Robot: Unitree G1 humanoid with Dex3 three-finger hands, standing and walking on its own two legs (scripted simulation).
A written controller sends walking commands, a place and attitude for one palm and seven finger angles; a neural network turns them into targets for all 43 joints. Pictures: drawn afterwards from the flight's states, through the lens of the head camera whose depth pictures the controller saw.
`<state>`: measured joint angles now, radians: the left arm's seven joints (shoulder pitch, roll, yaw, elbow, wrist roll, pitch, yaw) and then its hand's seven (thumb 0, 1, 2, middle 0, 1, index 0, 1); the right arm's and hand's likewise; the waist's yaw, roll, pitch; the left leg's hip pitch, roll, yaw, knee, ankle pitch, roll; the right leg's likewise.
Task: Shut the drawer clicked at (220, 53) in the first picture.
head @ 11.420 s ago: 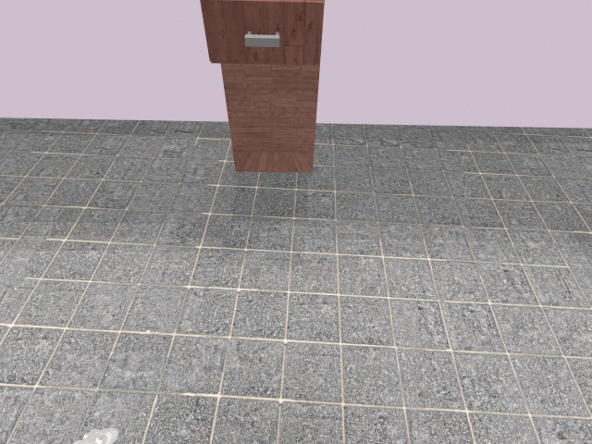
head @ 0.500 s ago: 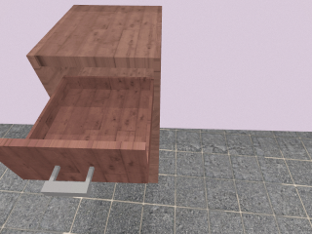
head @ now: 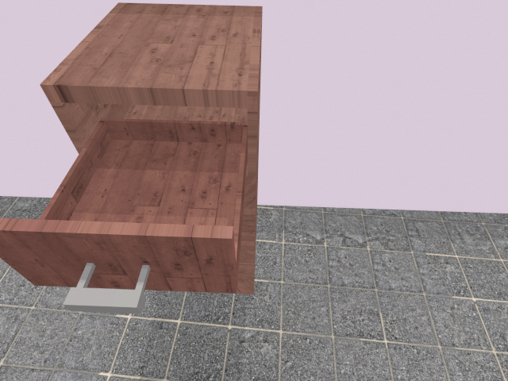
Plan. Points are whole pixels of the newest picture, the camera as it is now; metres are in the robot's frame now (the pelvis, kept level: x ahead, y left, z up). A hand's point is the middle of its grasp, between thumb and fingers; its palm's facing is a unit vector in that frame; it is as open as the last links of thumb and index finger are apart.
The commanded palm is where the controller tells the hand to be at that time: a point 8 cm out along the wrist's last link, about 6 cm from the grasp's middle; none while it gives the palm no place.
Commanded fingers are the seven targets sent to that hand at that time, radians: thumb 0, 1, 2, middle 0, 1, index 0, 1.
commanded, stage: look again from close up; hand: left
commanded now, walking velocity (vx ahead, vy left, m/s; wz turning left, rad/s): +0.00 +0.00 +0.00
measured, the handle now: (111, 285) +0.24 +0.23 +0.03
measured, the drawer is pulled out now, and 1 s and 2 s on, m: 0.30 0.30 0.30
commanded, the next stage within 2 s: shuffle to correct the standing spot in 0.02 s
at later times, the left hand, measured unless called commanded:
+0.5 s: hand out of the picture -0.01 +0.21 -0.18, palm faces +0.00 -0.97 -0.23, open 7.4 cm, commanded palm none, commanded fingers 0.00 0.90 0.90 -0.20 -0.30 -0.20 -0.30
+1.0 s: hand out of the picture -0.02 +0.19 -0.18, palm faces -0.01 -0.99 -0.16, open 7.3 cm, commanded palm none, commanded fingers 0.00 0.90 0.90 -0.20 -0.30 -0.20 -0.30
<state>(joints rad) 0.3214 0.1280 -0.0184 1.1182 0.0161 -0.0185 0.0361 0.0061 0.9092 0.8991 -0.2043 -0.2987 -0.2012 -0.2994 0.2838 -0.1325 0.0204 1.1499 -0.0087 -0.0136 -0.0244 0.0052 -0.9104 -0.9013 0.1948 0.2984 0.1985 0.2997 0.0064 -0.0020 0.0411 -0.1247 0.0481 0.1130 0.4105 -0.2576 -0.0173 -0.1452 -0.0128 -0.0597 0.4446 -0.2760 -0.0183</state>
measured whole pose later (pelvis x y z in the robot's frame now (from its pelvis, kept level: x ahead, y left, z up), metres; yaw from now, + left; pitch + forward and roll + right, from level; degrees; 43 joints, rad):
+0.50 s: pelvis -0.04 +0.02 -0.01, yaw +0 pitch -2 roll +0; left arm 0.28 0.17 0.01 1.01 0.03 0.00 0.05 0.01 0.91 0.90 -0.21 -0.30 -0.20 -0.30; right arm 0.25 -0.18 -0.03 0.99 -0.02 0.02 0.00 0.01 -0.92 -0.90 0.19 0.30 0.20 0.30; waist -0.01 0.01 0.06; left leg -0.26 0.03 0.08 0.60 -0.29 0.02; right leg -0.27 -0.03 -0.05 0.60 -0.31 0.00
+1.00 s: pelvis -0.02 +0.03 +0.00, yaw -1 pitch +0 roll +0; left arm 0.31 0.14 -0.02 1.07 0.02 -0.01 0.02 0.01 0.92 0.90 -0.20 -0.30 -0.20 -0.30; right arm 0.29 -0.15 0.02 1.09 -0.01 -0.02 -0.02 0.01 -0.91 -0.90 0.20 0.30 0.20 0.30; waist 0.00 -0.01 0.04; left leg -0.21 0.01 0.10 0.49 -0.28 0.03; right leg -0.20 0.01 -0.03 0.50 -0.30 -0.03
